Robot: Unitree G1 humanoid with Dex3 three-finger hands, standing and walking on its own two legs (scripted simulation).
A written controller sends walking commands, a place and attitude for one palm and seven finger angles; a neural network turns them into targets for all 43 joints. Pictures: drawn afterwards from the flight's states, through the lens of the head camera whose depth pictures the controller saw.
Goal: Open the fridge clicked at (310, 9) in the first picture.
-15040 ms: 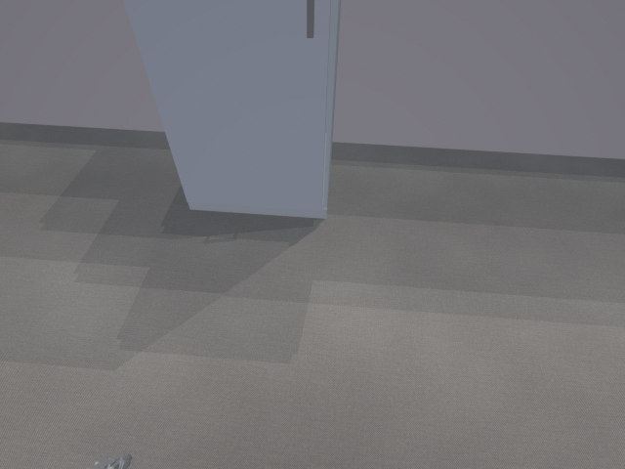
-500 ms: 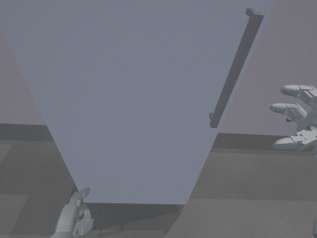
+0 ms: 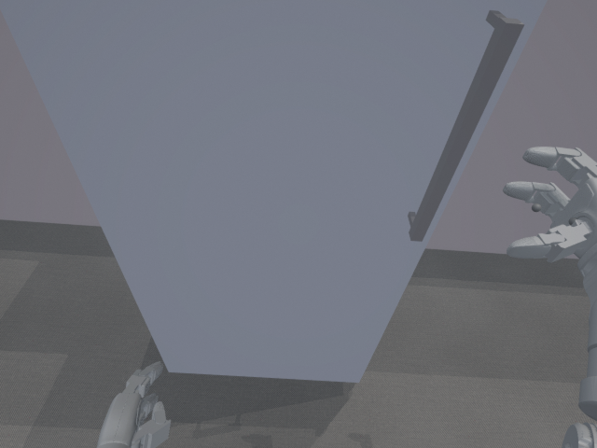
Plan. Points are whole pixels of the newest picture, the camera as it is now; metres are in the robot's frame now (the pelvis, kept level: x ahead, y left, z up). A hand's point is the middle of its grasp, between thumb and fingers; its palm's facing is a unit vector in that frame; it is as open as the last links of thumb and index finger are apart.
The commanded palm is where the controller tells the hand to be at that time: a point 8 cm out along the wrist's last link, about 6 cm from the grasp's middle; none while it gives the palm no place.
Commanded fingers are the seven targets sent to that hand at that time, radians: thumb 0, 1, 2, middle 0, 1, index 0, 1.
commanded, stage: move the hooked fingers beside the handle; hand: right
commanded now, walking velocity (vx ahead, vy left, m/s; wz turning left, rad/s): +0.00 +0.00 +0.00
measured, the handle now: (448, 147) +0.45 -0.17 +0.22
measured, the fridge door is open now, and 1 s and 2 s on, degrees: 0 0 0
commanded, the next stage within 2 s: feel for the door with the fingertips in 1.32 s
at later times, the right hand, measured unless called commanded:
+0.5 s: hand (503, 183) +0.40 -0.23 +0.21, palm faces +0.03 +1.00 -0.02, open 14.0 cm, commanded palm +0.37 -0.28 +0.20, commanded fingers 0.00 0.50 -0.30 0.30 1.20 0.30 1.20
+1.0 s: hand (502, 184) +0.41 -0.24 +0.20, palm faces +0.06 +1.00 -0.02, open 14.0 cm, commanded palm +0.38 -0.28 +0.20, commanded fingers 0.00 0.50 -0.30 0.30 1.20 0.30 1.20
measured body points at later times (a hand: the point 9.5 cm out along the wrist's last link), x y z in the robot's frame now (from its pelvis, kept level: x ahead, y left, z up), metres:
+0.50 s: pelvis +0.00 -0.01 +0.00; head +0.00 +0.01 +0.45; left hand +0.14 +0.25 -0.10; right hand +0.39 -0.28 +0.21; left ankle +0.00 +0.11 -0.74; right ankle -0.02 -0.11 -0.74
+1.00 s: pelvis +0.00 +0.00 +0.00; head +0.00 +0.01 +0.45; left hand +0.14 +0.25 -0.10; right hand +0.40 -0.29 +0.20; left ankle +0.00 +0.11 -0.74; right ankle -0.02 -0.11 -0.74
